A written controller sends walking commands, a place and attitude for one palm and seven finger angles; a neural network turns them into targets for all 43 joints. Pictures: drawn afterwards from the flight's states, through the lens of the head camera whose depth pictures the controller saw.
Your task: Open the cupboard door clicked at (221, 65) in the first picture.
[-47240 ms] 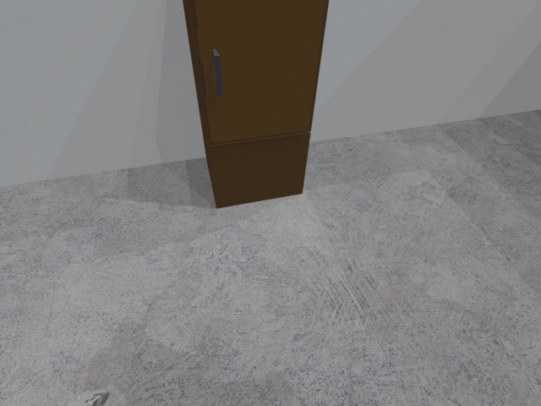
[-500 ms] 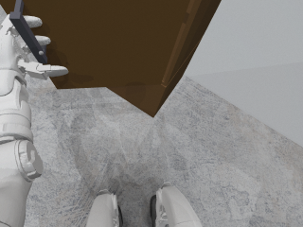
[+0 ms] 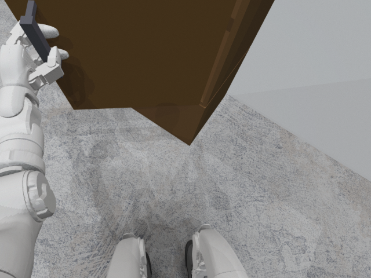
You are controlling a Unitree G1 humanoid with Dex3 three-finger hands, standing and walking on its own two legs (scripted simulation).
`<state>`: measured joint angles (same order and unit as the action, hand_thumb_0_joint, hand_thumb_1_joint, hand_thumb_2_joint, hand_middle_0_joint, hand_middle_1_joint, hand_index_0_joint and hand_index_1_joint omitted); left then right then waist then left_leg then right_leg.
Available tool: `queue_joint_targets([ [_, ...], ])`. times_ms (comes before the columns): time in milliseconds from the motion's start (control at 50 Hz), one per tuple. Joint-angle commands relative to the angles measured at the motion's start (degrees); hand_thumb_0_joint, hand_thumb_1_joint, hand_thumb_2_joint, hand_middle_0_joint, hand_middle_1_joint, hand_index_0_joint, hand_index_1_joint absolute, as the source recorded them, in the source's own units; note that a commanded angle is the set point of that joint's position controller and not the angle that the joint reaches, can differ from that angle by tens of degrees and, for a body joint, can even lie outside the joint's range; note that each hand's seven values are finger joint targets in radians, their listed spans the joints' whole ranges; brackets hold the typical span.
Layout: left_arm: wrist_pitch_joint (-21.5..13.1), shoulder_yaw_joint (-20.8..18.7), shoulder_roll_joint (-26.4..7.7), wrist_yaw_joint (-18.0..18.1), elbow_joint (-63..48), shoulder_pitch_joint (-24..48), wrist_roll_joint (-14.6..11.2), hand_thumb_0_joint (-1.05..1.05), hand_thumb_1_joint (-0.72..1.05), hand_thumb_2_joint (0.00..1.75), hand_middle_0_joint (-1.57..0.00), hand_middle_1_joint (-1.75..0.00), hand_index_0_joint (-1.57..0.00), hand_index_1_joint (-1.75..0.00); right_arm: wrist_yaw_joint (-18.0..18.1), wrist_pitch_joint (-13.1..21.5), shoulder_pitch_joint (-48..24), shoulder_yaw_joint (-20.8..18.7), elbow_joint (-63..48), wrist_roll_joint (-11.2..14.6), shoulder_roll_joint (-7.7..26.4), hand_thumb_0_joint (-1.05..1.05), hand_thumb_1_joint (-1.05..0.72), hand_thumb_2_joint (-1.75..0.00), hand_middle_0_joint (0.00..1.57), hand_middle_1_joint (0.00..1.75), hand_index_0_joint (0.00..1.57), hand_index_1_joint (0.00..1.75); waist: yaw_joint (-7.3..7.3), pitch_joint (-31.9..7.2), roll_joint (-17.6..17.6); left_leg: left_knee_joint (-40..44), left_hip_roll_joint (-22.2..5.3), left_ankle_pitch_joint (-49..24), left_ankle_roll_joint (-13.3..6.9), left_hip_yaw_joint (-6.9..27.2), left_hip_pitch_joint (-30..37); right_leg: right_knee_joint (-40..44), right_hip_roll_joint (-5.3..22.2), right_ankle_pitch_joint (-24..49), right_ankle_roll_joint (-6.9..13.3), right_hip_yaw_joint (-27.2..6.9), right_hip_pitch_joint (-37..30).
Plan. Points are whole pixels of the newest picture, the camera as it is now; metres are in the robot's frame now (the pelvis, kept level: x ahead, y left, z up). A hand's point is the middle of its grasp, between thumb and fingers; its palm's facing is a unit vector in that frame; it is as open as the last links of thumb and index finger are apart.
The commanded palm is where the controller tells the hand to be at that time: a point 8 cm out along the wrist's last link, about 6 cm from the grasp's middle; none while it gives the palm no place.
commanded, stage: pull the door open along its arc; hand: left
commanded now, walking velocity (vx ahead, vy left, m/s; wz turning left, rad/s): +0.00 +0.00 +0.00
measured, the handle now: (46, 43) +0.58 +0.24 +0.06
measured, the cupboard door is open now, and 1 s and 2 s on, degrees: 40 71 82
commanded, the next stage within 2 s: open thumb and fingers to let go in 1.20 s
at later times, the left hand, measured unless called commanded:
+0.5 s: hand (60, 93) +0.47 +0.20 +0.06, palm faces +0.02 -1.00 -0.02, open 5.7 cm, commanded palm +0.42 +0.24 +0.05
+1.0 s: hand (107, 149) +0.35 +0.11 +0.06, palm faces +0.47 -0.88 +0.00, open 5.8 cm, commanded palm +0.29 +0.15 +0.05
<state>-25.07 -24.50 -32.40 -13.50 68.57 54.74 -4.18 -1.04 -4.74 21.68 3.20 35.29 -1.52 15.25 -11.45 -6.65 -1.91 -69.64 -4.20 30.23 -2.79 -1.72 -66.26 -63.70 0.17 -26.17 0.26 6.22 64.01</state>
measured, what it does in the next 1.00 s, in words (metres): stands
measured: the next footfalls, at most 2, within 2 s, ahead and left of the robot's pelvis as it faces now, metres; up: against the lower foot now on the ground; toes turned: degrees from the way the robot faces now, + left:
none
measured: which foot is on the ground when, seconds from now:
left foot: down 0.00-1.00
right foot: down 0.00-1.00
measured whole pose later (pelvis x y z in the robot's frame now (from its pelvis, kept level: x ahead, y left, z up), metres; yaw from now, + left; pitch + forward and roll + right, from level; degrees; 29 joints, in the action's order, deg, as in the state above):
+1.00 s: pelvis +0.00 -0.03 +0.02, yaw +3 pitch +17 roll -1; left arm -26.8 -2.4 1.3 28.0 27.6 10.8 2.7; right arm -3.1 -1.6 12.7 0.3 33.5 -4.1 10.3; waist -1.2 -9.4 -0.5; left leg -62.8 -2.7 28.4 -0.2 -2.2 -51.8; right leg -61.8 1.3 -27.5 2.5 5.7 51.7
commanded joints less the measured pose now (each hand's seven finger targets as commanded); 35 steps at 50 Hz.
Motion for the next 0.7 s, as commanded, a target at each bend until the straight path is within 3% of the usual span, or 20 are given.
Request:
queue_joint_targets([
  [0,-3.8,-0.6,-13.7,-0.4,-10.8,24.5,0.0,0.00,0.90,0.90,-0.40,-1.35,-0.40,-1.35,1.1,0.5,11.0,-3.9,-1.2,-0.2,11.6,0.00,-0.90,-0.90,0.20,0.30,0.20,0.30,-1.34,-28.8,-9.4,7.9,1.4,-24.7,1.8,7.5,27.1,5.7,-3.1,13.4,1.0,-2.6,-7.7],
  [80,-4.1,1.2,-11.2,-0.5,-12.6,25.7,0.0,0.00,0.90,0.90,-0.40,-1.35,-0.40,-1.35,0.9,0.5,11.0,-4.2,-1.0,-0.4,11.3,0.00,-0.90,-0.90,0.20,0.30,0.20,0.30,-1.50,-30.5,-11.4,7.5,1.2,-26.6,2.1,7.9,29.9,5.5,-3.0,13.7,1.0,-2.4,-6.1],
  [100,-3.9,-2.8,-16.4,-0.4,-11.1,23.9,0.1,0.00,0.90,0.90,-0.40,-1.35,-0.40,-1.35,1.1,0.4,11.3,-4.1,-1.0,-0.3,11.9,0.00,-0.90,-0.90,0.20,0.30,0.20,0.30,-0.51,-30.6,-9.4,7.4,1.3,-25.6,1.8,7.6,27.8,5.6,-3.1,13.8,1.0,-2.7,-8.2],
  [160,-3.7,-1.1,-13.9,-1.5,-12.7,19.9,-0.5,0.00,0.90,0.90,-0.40,-1.35,-0.40,-1.35,1.0,0.2,10.7,-4.0,-2.1,0.0,11.2,0.00,-0.90,-0.90,0.20,0.30,0.20,0.30,0.40,-31.8,-9.7,7.8,1.7,-27.5,1.6,6.4,27.6,5.7,-3.1,16.9,1.0,-3.1,-11.8],
  [240,-3.4,-1.9,-13.1,-2.5,-15.3,13.3,-2.1,0.00,0.90,0.90,-0.40,-1.35,-0.40,-1.35,0.8,0.1,10.1,-4.2,-3.4,0.4,10.9,0.00,-0.90,-0.90,0.20,0.30,0.20,0.30,2.32,-32.5,-8.6,8.5,2.0,-28.7,1.4,5.5,27.2,5.9,-3.3,19.5,1.1,-3.3,-15.6],
  [420,-3.0,1.5,-4.3,-2.2,-30.8,-9.5,-6.0,0.00,0.90,0.90,-0.40,-1.35,-0.40,-1.35,-0.2,0.0,6.5,-5.6,-7.3,2.1,9.4,0.00,-0.90,-0.90,0.20,0.30,0.20,0.30,6.60,-31.4,-5.8,12.2,2.3,-32.9,1.6,3.3,29.5,8.3,-3.2,24.5,0.8,-3.0,-23.0],
  [440,-3.0,2.0,-2.6,-2.0,-31.8,-13.8,-6.7,0.00,0.90,0.90,-0.40,-1.35,-0.40,-1.35,-0.4,0.3,6.2,-5.7,-7.9,2.2,9.2,0.00,-0.90,-0.90,0.20,0.30,0.20,0.30,7.19,-30.6,-5.4,12.4,2.4,-34.1,1.6,3.1,29.6,8.4,-3.3,25.1,1.0,-3.0,-23.4],
  [500,-3.0,2.7,-0.3,-0.9,-35.2,-19.5,-7.8,0.00,0.90,0.90,-0.40,-1.35,-0.40,-1.35,-0.4,0.6,4.0,-6.0,-8.6,2.6,8.9,0.00,-0.90,-0.90,0.20,0.30,0.20,0.30,7.22,-25.8,-1.3,13.6,2.8,-28.8,1.3,2.0,25.4,9.2,-3.0,24.7,0.6,-3.2,-25.7],
  [520,-3.2,-5.1,0.9,7.2,-38.1,-19.4,-11.6,0.00,0.90,0.90,-0.40,-1.35,-0.40,-1.35,-0.2,1.4,2.3,-6.0,-9.2,2.1,7.3,0.00,-0.90,-0.90,0.20,0.30,0.20,0.30,11.22,-24.4,-1.5,14.6,3.2,-27.2,2.0,1.5,23.0,9.5,-2.7,23.5,0.5,-2.6,-26.6],
  [560,-3.1,0.1,8.0,14.1,-38.5,-25.5,-9.6,0.00,0.90,0.90,-0.40,-1.35,-0.40,-1.35,-0.8,2.6,1.0,-5.7,-9.0,1.8,6.7,0.00,-0.90,-0.90,0.20,0.30,0.20,0.30,10.12,-20.9,-1.6,15.4,3.0,-25.4,2.7,1.9,23.2,9.2,-2.6,20.9,0.6,-2.2,-24.1],
  [640,-4.9,2.5,12.6,24.9,-45.0,-27.2,-5.4,0.00,0.90,0.90,-0.40,-1.35,-0.40,-1.35,-1.5,3.4,-0.1,-6.0,-8.8,0.0,5.8,0.00,-0.90,-0.90,0.20,0.30,0.20,0.30,10.63,-22.2,0.5,14.6,3.0,-26.5,3.1,1.7,23.8,7.6,-2.2,21.8,0.8,-2.4,-24.9],
  [680,-5.2,5.7,16.7,30.2,-46.0,-28.0,-2.2,0.00,0.90,0.90,-0.40,-1.35,-0.40,-1.35,-1.9,3.5,-1.3,-5.9,-8.6,-0.8,5.1,0.00,-0.90,-0.90,0.20,0.30,0.20,0.30,10.62,-22.2,0.0,14.4,3.0,-26.0,3.4,1.6,24.0,7.0,-1.6,21.6,0.9,-2.6,-24.4],
])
